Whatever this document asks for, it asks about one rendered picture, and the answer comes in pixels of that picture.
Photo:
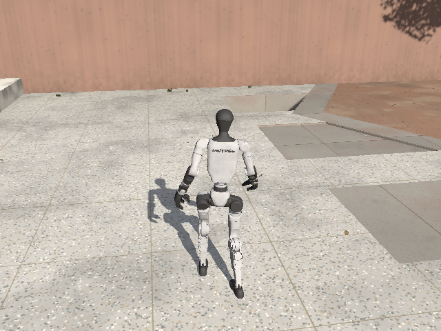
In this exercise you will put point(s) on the left robot upper arm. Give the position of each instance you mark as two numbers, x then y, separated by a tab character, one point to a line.
201	144

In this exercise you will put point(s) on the right robot thigh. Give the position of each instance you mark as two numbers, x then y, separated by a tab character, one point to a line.
234	220

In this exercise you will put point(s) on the right robot upper arm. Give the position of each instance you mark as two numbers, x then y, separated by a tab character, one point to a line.
247	156

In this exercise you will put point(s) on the left robot hand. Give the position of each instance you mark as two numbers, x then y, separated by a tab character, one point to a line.
178	199

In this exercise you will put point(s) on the robot left forearm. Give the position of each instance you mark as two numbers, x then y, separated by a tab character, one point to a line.
186	182

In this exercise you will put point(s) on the robot right forearm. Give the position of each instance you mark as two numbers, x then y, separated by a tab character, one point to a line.
253	179

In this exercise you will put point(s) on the right robot hand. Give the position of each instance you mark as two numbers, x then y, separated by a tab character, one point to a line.
250	188

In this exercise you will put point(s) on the humanoid robot head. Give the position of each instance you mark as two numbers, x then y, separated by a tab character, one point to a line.
224	120

